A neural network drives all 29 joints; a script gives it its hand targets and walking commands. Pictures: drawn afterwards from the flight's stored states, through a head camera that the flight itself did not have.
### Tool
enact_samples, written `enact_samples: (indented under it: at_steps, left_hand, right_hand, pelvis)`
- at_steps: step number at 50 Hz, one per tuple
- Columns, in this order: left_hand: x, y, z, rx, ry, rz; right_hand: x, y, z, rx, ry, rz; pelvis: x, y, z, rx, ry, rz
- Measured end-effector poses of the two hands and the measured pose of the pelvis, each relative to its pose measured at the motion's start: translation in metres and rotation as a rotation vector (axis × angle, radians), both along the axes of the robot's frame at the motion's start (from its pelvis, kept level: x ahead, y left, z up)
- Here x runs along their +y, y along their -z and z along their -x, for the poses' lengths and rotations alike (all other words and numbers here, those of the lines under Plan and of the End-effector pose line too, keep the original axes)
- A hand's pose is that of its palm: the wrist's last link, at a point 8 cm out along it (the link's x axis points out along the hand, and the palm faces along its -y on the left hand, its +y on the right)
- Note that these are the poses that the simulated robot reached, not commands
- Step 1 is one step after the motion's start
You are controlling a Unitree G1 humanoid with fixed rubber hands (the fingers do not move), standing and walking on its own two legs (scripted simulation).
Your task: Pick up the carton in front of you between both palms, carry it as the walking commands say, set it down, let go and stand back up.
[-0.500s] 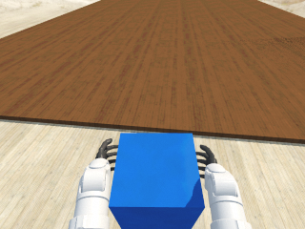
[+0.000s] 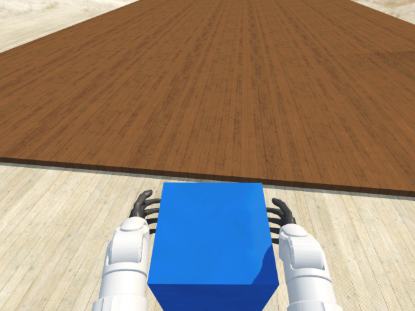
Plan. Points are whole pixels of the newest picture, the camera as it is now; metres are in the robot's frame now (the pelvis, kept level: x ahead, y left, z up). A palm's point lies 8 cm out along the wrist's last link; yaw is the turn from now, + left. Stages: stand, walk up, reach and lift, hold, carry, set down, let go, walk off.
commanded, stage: hold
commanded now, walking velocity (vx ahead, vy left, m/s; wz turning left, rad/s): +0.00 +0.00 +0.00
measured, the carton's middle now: (212, 252) +0.29 +0.00 -0.04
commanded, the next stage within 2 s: carry in 0.28 s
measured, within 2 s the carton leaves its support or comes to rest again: neither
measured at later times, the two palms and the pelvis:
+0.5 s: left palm (128, 216) +0.31 +0.18 +0.06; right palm (273, 218) +0.31 -0.12 +0.06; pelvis +0.02 +0.02 -0.01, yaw +1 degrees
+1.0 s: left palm (139, 146) +0.52 +0.19 +0.09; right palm (251, 146) +0.53 -0.10 +0.08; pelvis +0.25 +0.03 +0.00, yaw +3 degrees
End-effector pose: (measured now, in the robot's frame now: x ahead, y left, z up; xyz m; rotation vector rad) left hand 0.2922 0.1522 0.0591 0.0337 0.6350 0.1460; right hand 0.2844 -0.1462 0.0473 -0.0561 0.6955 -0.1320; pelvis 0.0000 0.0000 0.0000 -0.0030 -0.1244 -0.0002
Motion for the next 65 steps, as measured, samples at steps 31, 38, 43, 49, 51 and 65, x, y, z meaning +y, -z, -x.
enact_samples:
  at_steps: [31,38,43,49,51,65]
  left_hand:
    - [0.025,-0.02,-0.052,0.004,-0.05,0.058]
    - [0.005,-0.025,-0.108,-0.015,-0.036,0.046]
    - [0.014,-0.022,-0.141,0.074,-0.082,0.056]
    - [0.038,-0.032,-0.21,0.057,-0.125,0.068]
    - [0.048,-0.03,-0.239,0.048,-0.126,0.075]
    - [0.078,-0.01,-0.424,0.117,-0.03,0.085]
  right_hand:
    - [0.027,-0.027,-0.056,0.002,0.033,-0.021]
    - [0.006,-0.028,-0.108,-0.019,0.064,-0.057]
    - [0.015,-0.028,-0.153,0.071,0.033,-0.059]
    - [0.039,-0.037,-0.232,0.054,0.005,-0.069]
    - [0.049,-0.035,-0.26,0.043,0.006,-0.067]
    - [0.08,-0.024,-0.417,0.1,0.095,-0.024]
  pelvis:
    - [0.021,-0.001,-0.061,0.204,0.0,0.03]
    - [0.008,0.013,-0.124,0.215,-0.036,0.037]
    - [0.007,0.003,-0.171,0.219,-0.057,0.007]
    - [0.023,0.001,-0.236,0.216,-0.052,-0.009]
    - [0.032,0.006,-0.263,0.212,-0.051,-0.007]
    - [0.086,-0.002,-0.429,0.213,0.001,0.03]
